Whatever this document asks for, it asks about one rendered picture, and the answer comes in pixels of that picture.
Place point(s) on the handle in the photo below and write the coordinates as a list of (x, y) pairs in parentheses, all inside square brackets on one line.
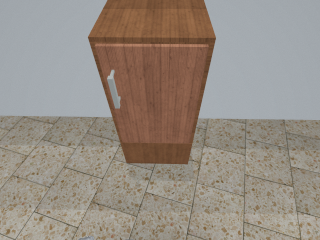
[(112, 86)]

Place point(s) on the cupboard door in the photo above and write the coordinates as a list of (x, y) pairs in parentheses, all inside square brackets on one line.
[(159, 87)]

